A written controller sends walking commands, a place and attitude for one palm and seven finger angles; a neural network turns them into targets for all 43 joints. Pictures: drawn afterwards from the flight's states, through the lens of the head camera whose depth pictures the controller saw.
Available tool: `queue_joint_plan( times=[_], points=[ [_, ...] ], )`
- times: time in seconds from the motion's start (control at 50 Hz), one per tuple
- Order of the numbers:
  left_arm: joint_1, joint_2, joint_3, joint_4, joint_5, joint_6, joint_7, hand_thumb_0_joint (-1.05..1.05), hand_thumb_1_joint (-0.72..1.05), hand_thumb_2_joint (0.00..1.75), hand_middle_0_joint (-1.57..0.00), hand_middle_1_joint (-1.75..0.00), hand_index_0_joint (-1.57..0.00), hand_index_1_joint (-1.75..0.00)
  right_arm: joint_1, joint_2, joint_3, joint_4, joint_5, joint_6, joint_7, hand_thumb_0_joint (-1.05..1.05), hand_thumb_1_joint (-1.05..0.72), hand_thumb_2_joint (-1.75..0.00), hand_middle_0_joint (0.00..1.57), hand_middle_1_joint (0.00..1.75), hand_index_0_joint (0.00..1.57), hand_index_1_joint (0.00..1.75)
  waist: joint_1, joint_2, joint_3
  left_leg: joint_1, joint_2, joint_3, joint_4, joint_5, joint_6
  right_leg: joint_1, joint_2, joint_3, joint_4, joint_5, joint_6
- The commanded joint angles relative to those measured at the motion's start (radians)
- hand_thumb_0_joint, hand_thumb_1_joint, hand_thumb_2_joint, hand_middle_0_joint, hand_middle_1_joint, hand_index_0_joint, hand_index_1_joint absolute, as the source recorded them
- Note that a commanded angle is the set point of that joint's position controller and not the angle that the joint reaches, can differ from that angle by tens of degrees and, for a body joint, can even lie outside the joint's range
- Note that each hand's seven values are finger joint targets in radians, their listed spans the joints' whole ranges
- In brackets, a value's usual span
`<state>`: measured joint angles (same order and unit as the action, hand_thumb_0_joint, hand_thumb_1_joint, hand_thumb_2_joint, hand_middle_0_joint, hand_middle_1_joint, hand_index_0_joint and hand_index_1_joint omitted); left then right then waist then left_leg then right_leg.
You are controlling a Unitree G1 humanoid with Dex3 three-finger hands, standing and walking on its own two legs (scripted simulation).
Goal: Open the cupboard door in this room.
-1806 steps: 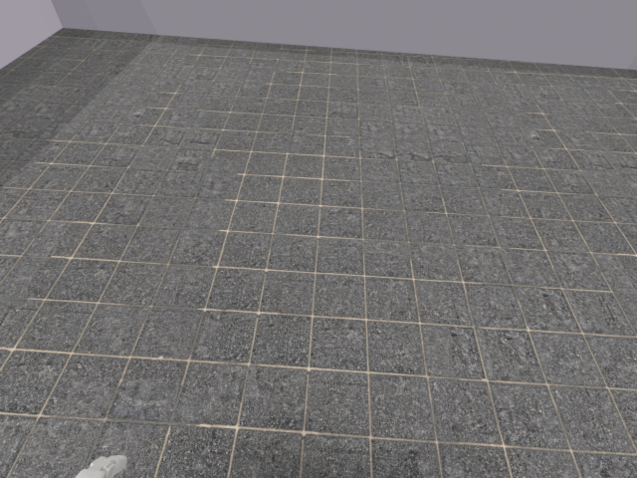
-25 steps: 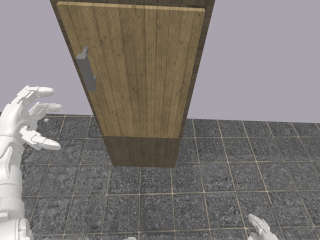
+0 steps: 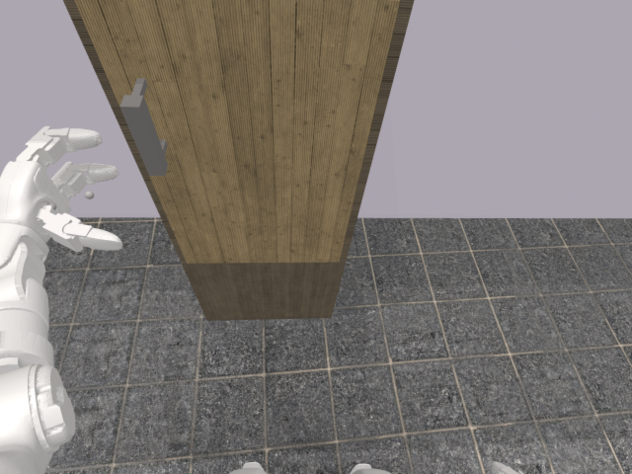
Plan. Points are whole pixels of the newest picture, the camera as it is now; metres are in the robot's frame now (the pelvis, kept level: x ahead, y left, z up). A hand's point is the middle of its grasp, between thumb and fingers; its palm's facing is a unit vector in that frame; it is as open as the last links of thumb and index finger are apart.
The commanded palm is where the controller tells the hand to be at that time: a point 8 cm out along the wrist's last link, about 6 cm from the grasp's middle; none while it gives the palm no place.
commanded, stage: move the hooked fingers beside the handle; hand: left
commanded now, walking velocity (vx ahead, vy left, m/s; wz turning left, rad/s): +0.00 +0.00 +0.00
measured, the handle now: (149, 128) +0.55 +0.23 +0.09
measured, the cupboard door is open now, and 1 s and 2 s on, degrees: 0 0 0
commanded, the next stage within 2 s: slide the fingers in behind the handle in 1.60 s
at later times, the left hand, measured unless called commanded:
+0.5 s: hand (96, 159) +0.49 +0.29 +0.09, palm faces +0.03 -1.00 +0.01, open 14.0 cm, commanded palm +0.47 +0.34 +0.09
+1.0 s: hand (83, 158) +0.49 +0.30 +0.09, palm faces +0.06 -1.00 +0.00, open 14.0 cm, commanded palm +0.46 +0.34 +0.09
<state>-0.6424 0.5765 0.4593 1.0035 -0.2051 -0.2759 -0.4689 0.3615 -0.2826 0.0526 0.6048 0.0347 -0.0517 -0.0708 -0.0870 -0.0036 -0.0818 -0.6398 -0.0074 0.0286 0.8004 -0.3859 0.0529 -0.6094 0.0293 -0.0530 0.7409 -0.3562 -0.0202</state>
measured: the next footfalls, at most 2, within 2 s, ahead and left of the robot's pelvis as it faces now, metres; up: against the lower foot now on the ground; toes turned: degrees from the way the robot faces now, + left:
none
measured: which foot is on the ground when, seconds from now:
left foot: down 0.00-1.00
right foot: down 0.00-1.00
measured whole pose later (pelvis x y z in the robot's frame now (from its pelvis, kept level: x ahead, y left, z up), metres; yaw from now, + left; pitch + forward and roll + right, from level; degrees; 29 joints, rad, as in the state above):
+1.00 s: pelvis +0.01 +0.01 -0.01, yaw -2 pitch +19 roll -4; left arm -0.81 0.75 0.56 1.16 -0.14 -0.32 -0.49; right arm 0.43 -0.28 0.05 0.58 0.01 0.10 -0.04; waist -0.16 0.00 -0.10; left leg -0.78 0.02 0.02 0.88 -0.43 0.06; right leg -0.73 0.06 -0.05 0.76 -0.36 -0.01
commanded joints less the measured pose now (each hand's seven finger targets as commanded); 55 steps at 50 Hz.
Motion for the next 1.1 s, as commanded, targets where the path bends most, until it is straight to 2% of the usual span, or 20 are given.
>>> queue_joint_plan(
  times=[0.0, 0.06, 0.08, 0.2, 0.28, 0.3, 0.36, 0.38, 0.44, 0.5, 0.56, 0.64, 0.72, 0.76, 0.82, 0.88, 0.96, 1.02, 1.06, 1.08],
  points=[
    [-0.376, 0.356, 0.073, -0.152, 0.005, -0.069, 0.014, 0.0, -0.5, 0.3, -0.3, -1.2, -0.3, -1.2, 0.094, -0.189, -0.074, -0.09, -0.001, -0.012, -0.007, 0.0, -0.9, -0.9, 0.2, 0.3, 0.2, 0.3, 0.014, 0.133, -0.34, 0.255, 0.027, -0.087, -0.083, 0.393, -0.035, 0.083, 0.01, 0.025, -0.042, 0.277, -0.013],
    [-0.469, 0.373, 0.075, -0.125, 0.002, -0.1, 0.012, 0.0, -0.5, 0.3, -0.3, -1.2, -0.3, -1.2, 0.106, -0.191, -0.071, -0.079, -0.004, 0.003, -0.008, 0.0, -0.9, -0.9, 0.2, 0.3, 0.2, 0.3, -0.01, 0.096, -0.338, 0.225, 0.029, -0.085, -0.066, 0.385, -0.028, 0.084, 0.016, 0.031, -0.036, 0.288, -0.011],
    [-0.481, 0.394, 0.09, -0.127, 0.004, -0.109, 0.008, 0.0, -0.5, 0.3, -0.3, -1.2, -0.3, -1.2, 0.112, -0.194, -0.073, -0.079, -0.005, 0.008, -0.007, 0.0, -0.9, -0.9, 0.2, 0.3, 0.2, 0.3, -0.009, 0.1, -0.373, 0.229, 0.03, -0.082, -0.062, 0.384, -0.026, 0.094, 0.016, 0.035, -0.033, 0.294, -0.008],
    [-0.568, 0.45, 0.082, -0.019, 0.032, -0.105, -0.027, 0.0, -0.5, 0.3, -0.3, -1.2, -0.3, -1.2, 0.137, -0.205, -0.068, -0.051, -0.006, 0.034, -0.015, 0.0, -0.9, -0.9, 0.2, 0.3, 0.2, 0.3, -0.043, 0.158, -0.354, 0.206, 0.031, -0.087, -0.04, 0.352, -0.024, 0.028, 0.017, 0.037, -0.03, 0.26, -0.007],
    [-0.605, 0.43, 0.054, -0.048, 0.026, -0.106, -0.048, 0.0, -0.5, 0.3, -0.3, -1.2, -0.3, -1.2, 0.16, -0.205, -0.072, -0.047, -0.01, 0.05, -0.014, 0.0, -0.9, -0.9, 0.2, 0.3, 0.2, 0.3, -0.051, 0.204, -0.437, 0.281, 0.039, -0.095, -0.019, 0.455, -0.032, 0.006, 0.022, 0.031, -0.019, 0.301, -0.006],
    [-0.583, 0.452, 0.079, -0.036, 0.024, -0.105, -0.05, 0.0, -0.5, 0.3, -0.3, -1.2, -0.3, -1.2, 0.171, -0.209, -0.074, -0.044, -0.013, 0.055, -0.013, 0.0, -0.9, -0.9, 0.2, 0.3, 0.2, 0.3, -0.04, 0.192, -0.46, 0.284, 0.04, -0.098, -0.013, 0.473, -0.033, 0.013, 0.023, 0.03, -0.015, 0.307, -0.007],
    [-0.626, 0.441, 0.061, 0.028, 0.024, -0.086, -0.047, 0.0, -0.5, 0.3, -0.3, -1.2, -0.3, -1.2, 0.182, -0.21, -0.068, -0.035, -0.014, 0.07, -0.012, 0.0, -0.9, -0.9, 0.2, 0.3, 0.2, 0.3, -0.065, 0.169, -0.394, 0.237, 0.04, -0.101, -0.01, 0.449, -0.028, -0.021, 0.026, 0.025, -0.015, 0.293, -0.006],
    [-0.636, 0.481, 0.082, 0.048, 0.03, -0.077, -0.042, 0.0, -0.5, 0.3, -0.3, -1.2, -0.3, -1.2, 0.188, -0.217, -0.069, -0.033, -0.012, 0.076, -0.014, 0.0, -0.9, -0.9, 0.2, 0.3, 0.2, 0.3, -0.07, 0.136, -0.376, 0.211, 0.042, -0.102, -0.012, 0.419, -0.025, -0.025, 0.025, 0.025, -0.02, 0.28, -0.002],
    [-0.648, 0.522, 0.09, 0.058, 0.059, -0.065, -0.028, 0.0, -0.5, 0.3, -0.3, -1.2, -0.3, -1.2, 0.2, -0.219, -0.066, -0.041, -0.015, 0.087, -0.011, 0.0, -0.9, -0.9, 0.2, 0.3, 0.2, 0.3, -0.067, 0.166, -0.391, 0.18, 0.038, -0.094, -0.01, 0.402, -0.02, -0.009, 0.022, 0.033, -0.016, 0.283, 0.0],
    [-0.671, 0.582, 0.132, -0.004, 0.079, -0.092, -0.013, 0.0, -0.5, 0.3, -0.3, -1.2, -0.3, -1.2, 0.221, -0.216, -0.071, -0.048, -0.025, 0.099, -0.005, 0.0, -0.9, -0.9, 0.2, 0.3, 0.2, 0.3, -0.047, 0.24, -0.498, 0.259, 0.042, -0.102, 0.012, 0.523, -0.036, 0.002, 0.028, 0.031, 0.005, 0.333, -0.005],
    [-0.67, 0.578, 0.139, -0.002, 0.071, -0.106, -0.012, 0.0, -0.5, 0.3, -0.3, -1.2, -0.3, -1.2, 0.232, -0.218, -0.074, -0.045, -0.03, 0.111, 0.001, 0.0, -0.9, -0.9, 0.2, 0.3, 0.2, 0.3, -0.06, 0.232, -0.505, 0.291, 0.052, -0.11, 0.028, 0.596, -0.045, -0.022, 0.037, 0.024, 0.007, 0.35, -0.006],
    [-0.611, 0.508, 0.085, 0.089, 0.067, -0.065, -0.036, 0.0, -0.5, 0.3, -0.3, -1.2, -0.3, -1.2, 0.233, -0.217, -0.068, -0.051, -0.024, 0.128, 0.006, 0.0, -0.9, -0.9, 0.2, 0.3, 0.2, 0.3, -0.071, 0.194, -0.425, 0.23, 0.049, -0.097, 0.014, 0.508, -0.03, -0.038, 0.036, 0.02, -0.008, 0.317, 0.0],
    [-0.561, 0.542, 0.117, 0.038, 0.063, -0.056, -0.046, 0.0, -0.5, 0.3, -0.3, -1.2, -0.3, -1.2, 0.243, -0.221, -0.074, -0.067, -0.026, 0.138, 0.007, 0.0, -0.9, -0.9, 0.2, 0.3, 0.2, 0.3, -0.047, 0.189, -0.472, 0.251, 0.052, -0.099, 0.016, 0.579, -0.032, -0.009, 0.037, 0.019, -0.003, 0.36, -0.001],
    [-0.566, 0.506, 0.107, -0.001, 0.048, -0.071, -0.042, 0.0, -0.5, 0.3, -0.3, -1.2, -0.3, -1.2, 0.241, -0.215, -0.076, -0.072, -0.028, 0.142, 0.013, 0.0, -0.9, -0.9, 0.2, 0.3, 0.2, 0.3, -0.05, 0.206, -0.468, 0.285, 0.056, -0.102, 0.019, 0.632, -0.039, -0.029, 0.043, 0.012, 0.0, 0.37, -0.004],
    [-0.565, 0.552, 0.159, -0.044, 0.037, -0.095, -0.028, 0.0, -0.5, 0.3, -0.3, -1.2, -0.3, -1.2, 0.233, -0.22, -0.085, -0.077, -0.03, 0.136, 0.018, 0.0, -0.9, -0.9, 0.2, 0.3, 0.2, 0.3, -0.041, 0.186, -0.483, 0.271, 0.055, -0.102, 0.015, 0.603, -0.038, 0.004, 0.045, 0.017, 0.0, 0.368, -0.004],
    [-0.595, 0.572, 0.176, -0.075, 0.039, -0.113, -0.02, 0.0, -0.5, 0.3, -0.3, -1.2, -0.3, -1.2, 0.224, -0.216, -0.088, -0.069, -0.029, 0.131, 0.019, 0.0, -0.9, -0.9, 0.2, 0.3, 0.2, 0.3, -0.041, 0.242, -0.484, 0.29, 0.054, -0.102, 0.019, 0.619, -0.044, -0.003, 0.044, 0.019, 0.002, 0.37, -0.007],
    [-0.543, 0.46, 0.097, -0.092, 0.034, -0.111, -0.027, 0.0, -0.5, 0.3, -0.3, -1.2, -0.3, -1.2, 0.21, -0.204, -0.082, -0.072, -0.024, 0.139, 0.024, 0.0, -0.9, -0.9, 0.2, 0.3, 0.2, 0.3, -0.042, 0.282, -0.465, 0.372, 0.062, -0.111, 0.019, 0.677, -0.058, -0.064, 0.048, 0.009, -0.009, 0.334, -0.008],
    [-0.544, 0.427, 0.065, -0.015, 0.025, -0.084, -0.039, 0.0, -0.5, 0.3, -0.3, -1.2, -0.3, -1.2, 0.197, -0.208, -0.079, -0.063, -0.018, 0.144, 0.019, 0.0, -0.9, -0.9, 0.2, 0.3, 0.2, 0.3, -0.061, 0.196, -0.386, 0.29, 0.056, -0.109, 0.004, 0.539, -0.044, -0.065, 0.045, 0.006, -0.022, 0.291, -0.004],
    [-0.584, 0.395, 0.039, 0.001, 0.017, -0.074, -0.041, 0.0, -0.5, 0.3, -0.3, -1.2, -0.3, -1.2, 0.188, -0.208, -0.074, -0.067, -0.015, 0.141, 0.013, 0.0, -0.9, -0.9, 0.2, 0.3, 0.2, 0.3, -0.074, 0.181, -0.35, 0.257, 0.049, -0.107, -0.005, 0.457, -0.033, -0.071, 0.041, 0.007, -0.024, 0.265, -0.008],
    [-0.593, 0.414, 0.045, 0.023, 0.024, -0.07, -0.038, 0.0, -0.5, 0.3, -0.3, -1.2, -0.3, -1.2, 0.187, -0.212, -0.072, -0.065, -0.016, 0.14, 0.01, 0.0, -0.9, -0.9, 0.2, 0.3, 0.2, 0.3, -0.071, 0.174, -0.345, 0.238, 0.047, -0.11, -0.009, 0.42, -0.033, -0.074, 0.037, 0.008, -0.022, 0.246, -0.007]
  ],
)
